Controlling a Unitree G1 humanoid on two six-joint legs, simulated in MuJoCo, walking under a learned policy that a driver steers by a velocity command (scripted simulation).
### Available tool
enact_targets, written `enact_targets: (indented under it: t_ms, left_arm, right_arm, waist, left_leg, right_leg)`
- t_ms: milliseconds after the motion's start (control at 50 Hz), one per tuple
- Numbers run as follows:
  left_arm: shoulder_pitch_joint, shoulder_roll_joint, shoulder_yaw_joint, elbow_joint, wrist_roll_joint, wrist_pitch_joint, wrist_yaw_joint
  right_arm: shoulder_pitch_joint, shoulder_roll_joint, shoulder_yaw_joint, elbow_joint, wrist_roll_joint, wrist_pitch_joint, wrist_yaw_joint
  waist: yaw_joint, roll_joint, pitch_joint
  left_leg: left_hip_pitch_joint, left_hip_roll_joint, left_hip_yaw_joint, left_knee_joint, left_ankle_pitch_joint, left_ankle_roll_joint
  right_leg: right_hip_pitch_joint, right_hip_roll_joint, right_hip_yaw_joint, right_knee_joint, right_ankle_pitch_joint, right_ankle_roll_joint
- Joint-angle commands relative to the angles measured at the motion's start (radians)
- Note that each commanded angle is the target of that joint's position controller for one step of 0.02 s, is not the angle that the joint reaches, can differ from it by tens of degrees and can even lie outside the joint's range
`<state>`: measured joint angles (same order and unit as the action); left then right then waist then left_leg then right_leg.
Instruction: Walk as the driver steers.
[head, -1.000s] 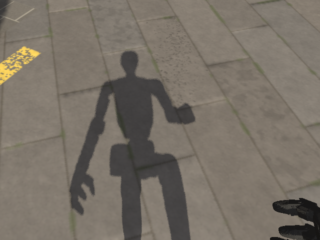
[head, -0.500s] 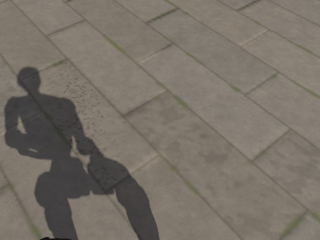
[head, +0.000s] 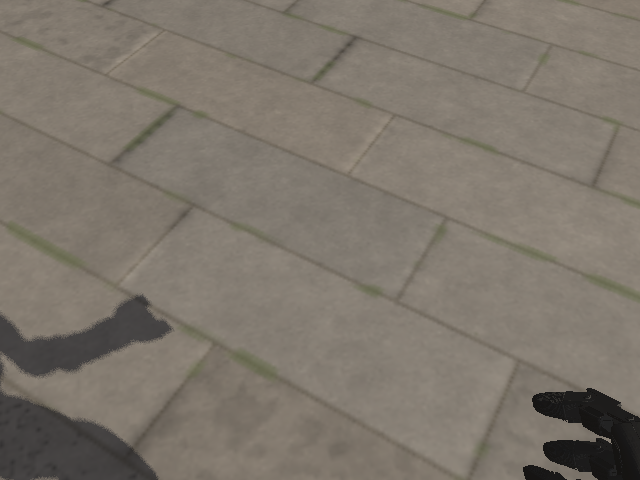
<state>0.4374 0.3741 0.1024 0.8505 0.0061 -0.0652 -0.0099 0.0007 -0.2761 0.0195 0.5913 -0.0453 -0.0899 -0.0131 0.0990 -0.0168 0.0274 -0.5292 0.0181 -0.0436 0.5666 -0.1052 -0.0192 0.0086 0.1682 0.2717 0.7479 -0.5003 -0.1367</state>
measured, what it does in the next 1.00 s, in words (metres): walks ahead, turning left: right foot, then left foot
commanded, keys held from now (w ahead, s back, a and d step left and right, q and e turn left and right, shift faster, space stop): w+q+shift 0.04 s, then q+shift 0.56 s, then w+q+shift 0.34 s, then w+shift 0.06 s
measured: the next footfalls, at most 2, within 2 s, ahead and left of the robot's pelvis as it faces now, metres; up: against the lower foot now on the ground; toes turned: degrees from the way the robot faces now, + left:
right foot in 0.34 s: +0.47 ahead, -0.07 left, +0.00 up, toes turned +14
left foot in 0.78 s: +0.37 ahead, +0.19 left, +0.00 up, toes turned +35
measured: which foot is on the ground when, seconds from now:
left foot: down 0.00-0.34, up 0.36-0.76, down 0.78-1.00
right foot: up 0.00-0.32, down 0.34-0.76, up 0.78-1.00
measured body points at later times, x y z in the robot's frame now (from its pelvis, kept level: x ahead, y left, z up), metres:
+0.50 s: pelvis +0.31 +0.02 +0.02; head +0.36 +0.03 +0.47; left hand +0.49 +0.29 -0.05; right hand +0.45 -0.26 -0.09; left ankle +0.23 +0.14 -0.61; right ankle +0.43 -0.07 -0.71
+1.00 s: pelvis +0.47 +0.16 +0.03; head +0.46 +0.19 +0.48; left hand +0.45 +0.48 -0.07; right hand +0.65 -0.06 -0.07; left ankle +0.33 +0.16 -0.71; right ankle +0.63 +0.09 -0.65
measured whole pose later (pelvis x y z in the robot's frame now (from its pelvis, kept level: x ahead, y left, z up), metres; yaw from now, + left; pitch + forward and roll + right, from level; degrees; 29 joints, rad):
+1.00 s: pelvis +0.47 +0.16 +0.03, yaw +42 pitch +3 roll -1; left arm 0.09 0.30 0.05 0.71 0.05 -0.02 -0.06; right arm 0.50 -0.28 -0.05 0.73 -0.01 -0.02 0.02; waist -0.08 -0.04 -0.02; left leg -0.07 -0.06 -0.11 0.34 -0.32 0.09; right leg -0.62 -0.06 0.00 0.90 -0.20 0.08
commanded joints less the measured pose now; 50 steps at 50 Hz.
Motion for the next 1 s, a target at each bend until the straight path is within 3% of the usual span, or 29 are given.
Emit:
enact_targets:
  t_ms: [20, 40, 60, 80, 120, 160, 180, 200, 240, 320, 340, 360, 380, 400, 420, 440, 480, 520, 600, 680, 720, 760, 780, 800, 820, 860, 900, 960, 1000]
  left_arm:
    - [0.042, -0.037, -0.053, -0.118, -0.003, -0.034, -0.002]
    - [-0.085, 0.017, -0.044, -0.118, 0.019, -0.023, -0.003]
    - [-0.176, 0.027, -0.046, -0.138, 0.035, -0.023, -0.012]
    - [-0.238, 0.019, -0.049, -0.161, 0.047, -0.020, -0.016]
    - [-0.250, -0.021, -0.064, -0.197, 0.065, -0.007, -0.018]
    - [-0.279, -0.040, -0.082, -0.229, 0.065, -0.007, -0.018]
    - [-0.322, -0.049, -0.085, -0.246, -0.018, -0.039, -0.015]
    - [-0.378, -0.046, -0.097, -0.259, -0.020, -0.054, -0.018]
    - [-0.433, -0.020, -0.089, -0.270, -0.007, -0.062, -0.019]
    - [-0.384, 0.039, -0.051, -0.259, 0.015, -0.038, 0.010]
    - [-0.295, 0.055, -0.042, -0.242, 0.029, -0.034, 0.021]
    - [-0.175, 0.111, -0.033, -0.231, 0.045, -0.023, 0.036]
    - [-0.186, 0.084, -0.044, -0.249, 0.048, 0.000, 0.022]
    - [-0.252, 0.053, -0.037, -0.258, 0.013, 0.019, 0.017]
    - [-0.301, -0.003, -0.046, -0.268, -0.004, 0.029, 0.019]
    - [-0.359, -0.022, -0.052, -0.261, -0.006, 0.034, 0.020]
    - [-0.439, -0.013, -0.043, -0.251, 0.017, 0.036, 0.022]
    - [-0.454, -0.003, -0.029, -0.230, 0.021, 0.025, 0.028]
    - [-0.479, 0.028, -0.007, -0.206, 0.005, 0.028, 0.044]
    - [-0.427, 0.101, 0.025, -0.176, -0.039, 0.015, 0.012]
    - [-0.425, 0.103, 0.030, -0.167, -0.053, 0.011, 0.004]
    - [-0.412, 0.051, 0.020, -0.158, -0.043, 0.019, 0.002]
    - [-0.453, -0.016, -0.001, -0.176, -0.025, 0.019, -0.004]
    - [-0.515, -0.055, -0.016, -0.272, -0.017, -0.004, -0.007]
    - [-0.531, -0.017, -0.028, -0.273, 0.113, 0.013, -0.015]
    - [-0.474, 0.041, -0.016, -0.237, 0.078, 0.005, -0.033]
    - [-0.421, 0.050, -0.017, -0.211, 0.066, 0.017, -0.042]
    - [-0.459, 0.026, -0.030, -0.221, 0.045, 0.039, -0.046]
    - [-0.504, -0.001, -0.045, -0.233, 0.036, 0.037, -0.051]
  right_arm:
    - [0.455, -0.295, -0.123, 0.094, -0.019, 0.005, -0.007]
    - [0.352, -0.186, -0.107, 0.080, -0.005, 0.007, 0.005]
    - [0.330, -0.140, -0.098, 0.098, 0.003, 0.006, 0.014]
    - [0.346, -0.122, -0.090, 0.126, 0.004, 0.001, 0.017]
    - [0.408, -0.089, -0.072, 0.192, 0.026, -0.013, 0.024]
    - [0.429, -0.110, -0.076, 0.222, 0.041, -0.019, 0.022]
    - [0.320, -0.122, -0.086, 0.176, 0.094, -0.025, 0.010]
    - [0.291, -0.178, -0.102, 0.162, 0.100, -0.022, -0.001]
    - [0.328, -0.247, -0.131, 0.158, 0.089, -0.009, -0.014]
    - [0.359, -0.193, -0.134, 0.141, 0.091, 0.013, -0.025]
    - [0.345, -0.163, -0.129, 0.118, 0.088, 0.019, -0.023]
    - [0.370, -0.079, -0.103, 0.084, 0.067, 0.025, -0.021]
    - [0.620, -0.041, -0.081, 0.102, 0.086, 0.034, -0.014]
    - [0.641, -0.125, -0.097, 0.121, 0.089, 0.059, -0.017]
    - [0.540, -0.156, -0.113, 0.108, 0.088, 0.079, -0.025]
    - [0.489, -0.164, -0.122, 0.100, 0.082, 0.099, -0.037]
    - [0.458, -0.147, -0.131, 0.073, 0.071, 0.131, -0.047]
    - [0.409, -0.101, -0.125, 0.035, 0.068, 0.139, -0.044]
    - [0.327, -0.079, -0.116, 0.002, 0.067, 0.134, -0.008]
    - [0.266, -0.135, -0.132, -0.014, 0.081, 0.144, 0.033]
    - [0.272, -0.143, -0.138, 0.003, 0.078, 0.140, 0.040]
    - [0.420, -0.154, -0.154, 0.085, 0.083, 0.132, 0.031]
    - [0.578, -0.237, -0.184, 0.131, 0.084, 0.122, 0.019]
    - [0.561, -0.357, -0.187, 0.081, 0.072, 0.081, 0.028]
    - [0.490, -0.288, -0.167, 0.041, 0.002, 0.099, 0.031]
    - [0.404, -0.241, -0.145, 0.024, 0.008, 0.096, 0.025]
    - [0.380, -0.219, -0.132, 0.029, 0.025, 0.076, 0.023]
    - [0.426, -0.211, -0.130, 0.062, 0.034, 0.053, 0.025]
    - [0.448, -0.198, -0.127, 0.082, 0.037, 0.042, 0.024]
  waist:
    - [-0.166, 0.379, -0.374]
    - [-0.167, 0.184, -0.199]
    - [-0.166, 0.062, -0.103]
    - [-0.154, 0.038, -0.058]
    - [-0.107, 0.099, -0.029]
    - [-0.085, 0.103, -0.035]
    - [-0.062, 0.100, -0.035]
    - [-0.072, 0.097, -0.046]
    - [-0.083, 0.113, -0.071]
    - [-0.038, 0.108, -0.091]
    - [0.003, 0.087, -0.149]
    - [0.023, -0.091, -0.283]
    - [-0.076, -0.297, -0.502]
    - [-0.094, -0.223, -0.475]
    - [-0.086, -0.145, -0.331]
    - [-0.104, -0.089, -0.233]
    - [-0.154, -0.109, -0.124]
    - [-0.158, -0.114, -0.105]
    - [-0.153, -0.102, -0.151]
    - [-0.141, -0.125, -0.139]
    - [-0.163, -0.089, -0.099]
    - [-0.212, 0.025, -0.077]
    - [-0.274, 0.258, -0.042]
    - [-0.222, 0.435, 0.022]
    - [-0.254, 0.259, 0.020]
    - [-0.175, 0.127, 0.046]
    - [-0.140, 0.127, 0.025]
    - [-0.150, 0.086, 0.038]
    - [-0.172, 0.103, 0.046]
  left_leg:
    - [0.908, 0.395, -0.963, -0.324, -0.698, 0.247]
    - [0.760, 0.331, -0.787, -0.325, -0.678, 0.251]
    - [0.622, 0.280, -0.614, -0.306, -0.409, 0.247]
    - [0.541, 0.235, -0.491, -0.282, -0.110, 0.235]
    - [0.478, 0.196, -0.374, -0.252, 0.439, 0.242]
    - [0.442, 0.162, -0.298, -0.259, 0.665, 0.233]
    - [0.406, 0.149, -0.279, -0.268, 0.589, 0.246]
    - [0.317, 0.125, -0.247, -0.289, 0.549, 0.233]
    - [0.218, 0.095, -0.243, -0.308, 0.410, 0.189]
    - [0.195, 0.014, -0.250, -0.106, 0.316, 0.072]
    - [0.146, -0.036, -0.233, 0.058, 0.252, 0.033]
    - [-0.001, -0.108, -0.148, 0.386, -0.223, -0.013]
    - [-0.094, -0.112, -0.133, 0.641, -0.680, -0.028]
    - [-0.122, -0.023, -0.103, 0.757, -0.580, -0.048]
    - [-0.187, 0.006, -0.051, 0.780, -0.504, -0.065]
    - [-0.192, 0.035, -0.026, 0.774, -0.450, -0.079]
    - [-0.108, 0.075, -0.016, 0.744, -0.392, -0.091]
    - [-0.069, 0.089, 0.006, 0.642, -0.324, -0.083]
    - [0.060, 0.102, 0.030, 0.371, -0.131, -0.040]
    - [0.156, 0.087, 0.093, 0.234, -0.163, 0.036]
    - [0.207, 0.068, 0.148, 0.142, -0.204, 0.079]
    - [0.406, 0.007, 0.188, 0.043, -0.270, 0.136]
    - [0.566, 0.109, -0.063, -0.108, -0.425, 0.230]
    - [0.695, 0.277, -0.681, -0.309, -0.654, 0.407]
    - [0.652, 0.332, -0.747, -0.440, -0.700, 0.362]
    - [0.514, 0.247, -0.538, -0.396, -0.571, 0.308]
    - [0.436, 0.157, -0.409, -0.412, -0.416, 0.281]
    - [0.460, 0.118, -0.340, -0.419, -0.276, 0.289]
    - [0.469, 0.099, -0.291, -0.419, -0.204, 0.278]
  right_leg:
    - [-0.747, -0.030, -0.098, 0.687, 0.056, 0.018]
    - [-0.783, -0.102, -0.118, 0.668, 0.158, 0.017]
    - [-0.750, -0.121, -0.129, 0.605, 0.200, 0.035]
    - [-0.721, -0.134, -0.138, 0.547, 0.175, 0.051]
    - [-0.694, -0.157, -0.184, 0.448, 0.103, 0.098]
    - [-0.662, -0.162, -0.220, 0.273, 0.114, 0.135]
    - [-0.637, -0.171, -0.199, 0.133, 0.168, 0.146]
    - [-0.523, -0.151, -0.226, -0.005, 0.267, 0.152]
    - [-0.311, -0.098, -0.225, -0.164, 0.499, 0.154]
    - [-0.095, -0.124, -0.176, -0.303, 0.692, 0.116]
    - [0.027, -0.185, -0.151, -0.309, 0.776, 0.092]
    - [0.239, -0.425, 0.024, -0.239, 1.158, 0.015]
    - [0.375, -0.699, 0.286, -0.201, 1.318, -0.156]
    - [0.275, -0.664, 0.303, -0.258, 1.040, -0.170]
    - [0.160, -0.586, 0.181, -0.306, 0.855, -0.142]
    - [0.034, -0.531, 0.092, -0.353, 0.763, -0.118]
    - [-0.201, -0.486, -0.036, -0.432, 0.705, -0.104]
    - [-0.262, -0.468, -0.142, -0.469, 0.715, -0.103]
    - [-0.255, -0.472, -0.279, -0.465, 0.687, -0.081]
    - [-0.245, -0.508, -0.287, -0.536, 0.139, -0.027]
    - [-0.236, -0.511, -0.308, -0.509, -0.008, 0.007]
    - [-0.338, -0.438, -0.401, -0.300, -0.115, 0.054]
    - [-0.554, -0.329, -0.501, 0.129, -0.075, 0.111]
    - [-1.017, -0.136, -0.357, 0.429, -0.150, 0.155]
    - [-1.106, -0.196, -0.261, 0.508, -0.091, 0.159]
    - [-0.949, -0.257, -0.229, 0.400, 0.140, 0.169]
    - [-0.787, -0.254, -0.254, 0.302, 0.233, 0.199]
    - [-0.773, -0.229, -0.276, 0.165, 0.312, 0.223]
    - [-0.735, -0.216, -0.290, 0.025, 0.385, 0.223]
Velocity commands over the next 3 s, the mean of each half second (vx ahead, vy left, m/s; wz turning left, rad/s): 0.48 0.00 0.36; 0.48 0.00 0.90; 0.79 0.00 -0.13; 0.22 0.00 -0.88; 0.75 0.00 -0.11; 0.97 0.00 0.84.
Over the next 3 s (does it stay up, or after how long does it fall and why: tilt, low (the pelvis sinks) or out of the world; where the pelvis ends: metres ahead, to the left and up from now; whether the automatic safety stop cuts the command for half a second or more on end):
stays up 1.70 0.57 0.00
